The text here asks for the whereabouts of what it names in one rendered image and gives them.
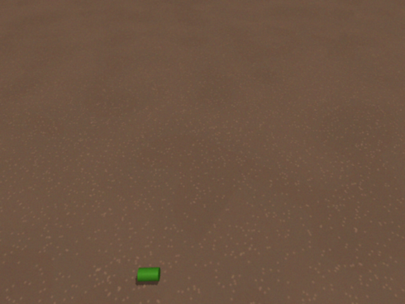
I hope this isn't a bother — can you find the can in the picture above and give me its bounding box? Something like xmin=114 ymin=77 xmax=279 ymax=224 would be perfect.
xmin=137 ymin=267 xmax=160 ymax=281

